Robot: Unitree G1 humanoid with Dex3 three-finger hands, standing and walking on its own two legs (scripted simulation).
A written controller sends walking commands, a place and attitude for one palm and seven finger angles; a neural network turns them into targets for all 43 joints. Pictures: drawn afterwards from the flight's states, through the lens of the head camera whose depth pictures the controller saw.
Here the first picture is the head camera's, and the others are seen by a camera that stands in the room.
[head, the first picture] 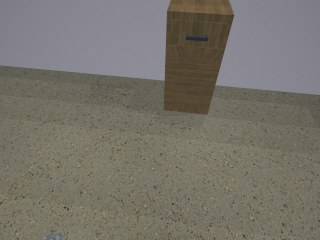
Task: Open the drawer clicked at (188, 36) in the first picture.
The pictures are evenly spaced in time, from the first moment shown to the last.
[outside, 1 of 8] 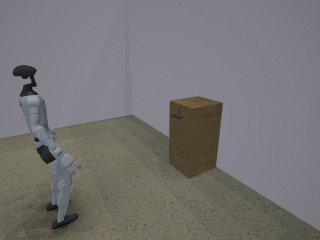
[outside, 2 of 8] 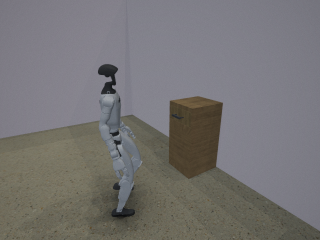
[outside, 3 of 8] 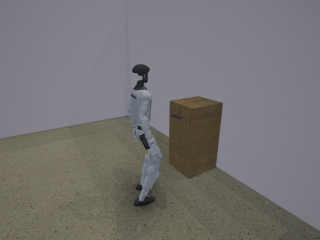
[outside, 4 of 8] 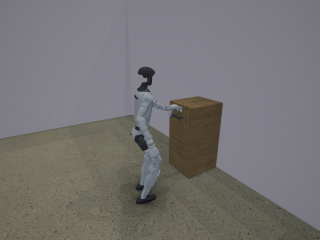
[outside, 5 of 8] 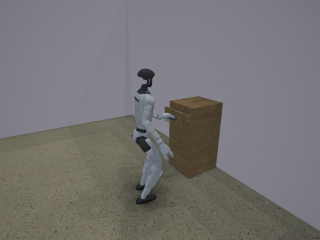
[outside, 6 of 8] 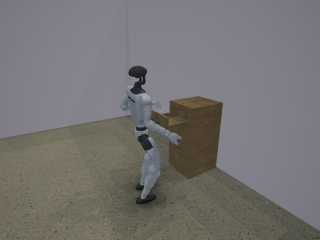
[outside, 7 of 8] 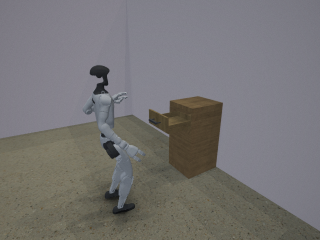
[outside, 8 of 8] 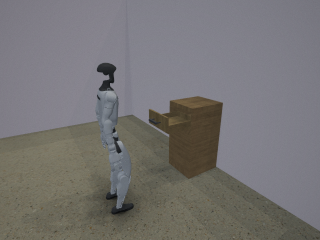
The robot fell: no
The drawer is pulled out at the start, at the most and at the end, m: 0.00 0.30 0.30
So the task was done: yes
